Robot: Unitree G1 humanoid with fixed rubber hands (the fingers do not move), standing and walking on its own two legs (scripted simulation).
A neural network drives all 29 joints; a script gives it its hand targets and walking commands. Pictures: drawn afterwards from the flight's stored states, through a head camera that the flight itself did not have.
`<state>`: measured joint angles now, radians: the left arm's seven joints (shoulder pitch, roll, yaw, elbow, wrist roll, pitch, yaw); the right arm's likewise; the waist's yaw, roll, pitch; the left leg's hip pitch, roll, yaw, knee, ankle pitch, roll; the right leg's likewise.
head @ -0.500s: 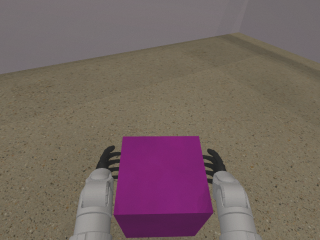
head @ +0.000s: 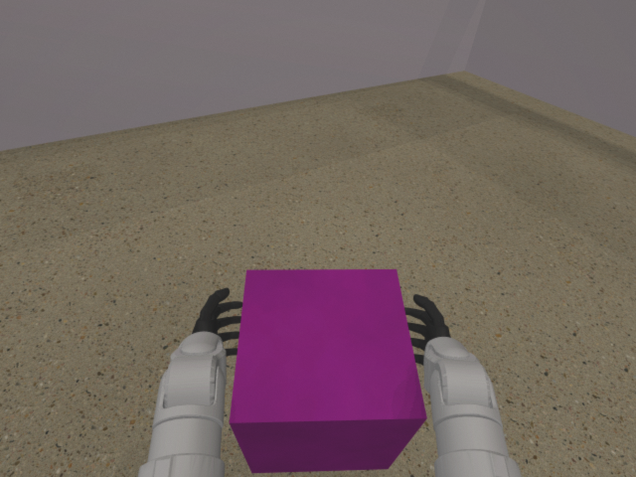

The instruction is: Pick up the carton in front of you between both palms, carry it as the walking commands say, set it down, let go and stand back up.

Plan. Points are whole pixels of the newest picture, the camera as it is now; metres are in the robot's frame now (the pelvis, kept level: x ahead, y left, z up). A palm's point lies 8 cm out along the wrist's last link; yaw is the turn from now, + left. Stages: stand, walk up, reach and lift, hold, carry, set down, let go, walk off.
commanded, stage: set down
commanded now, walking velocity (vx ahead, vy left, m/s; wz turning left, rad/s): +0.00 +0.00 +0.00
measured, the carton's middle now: (321, 375) +0.31 +0.00 -0.04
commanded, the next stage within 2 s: none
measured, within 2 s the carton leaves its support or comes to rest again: neither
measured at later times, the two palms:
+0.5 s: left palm (218, 380) +0.33 +0.16 -0.10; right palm (399, 367) +0.36 -0.14 -0.09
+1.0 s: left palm (229, 400) +0.37 +0.16 -0.24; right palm (377, 381) +0.42 -0.13 -0.24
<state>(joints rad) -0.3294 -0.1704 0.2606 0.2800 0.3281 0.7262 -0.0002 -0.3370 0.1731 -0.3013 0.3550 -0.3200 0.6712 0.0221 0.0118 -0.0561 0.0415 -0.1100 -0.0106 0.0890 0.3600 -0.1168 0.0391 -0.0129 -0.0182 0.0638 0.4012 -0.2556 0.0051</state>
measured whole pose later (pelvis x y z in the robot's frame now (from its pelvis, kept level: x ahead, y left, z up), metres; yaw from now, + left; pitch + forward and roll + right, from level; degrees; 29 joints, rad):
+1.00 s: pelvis -0.05 -0.02 -0.17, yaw -1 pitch +42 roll -1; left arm -0.79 -0.19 0.57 0.43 0.32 0.30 0.05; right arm -0.89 0.05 -0.42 0.66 -0.28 0.27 0.00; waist 0.07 -0.06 -0.16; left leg -1.67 0.01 -0.03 1.27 -0.32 -0.03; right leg -1.58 0.07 0.04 1.36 -0.50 0.01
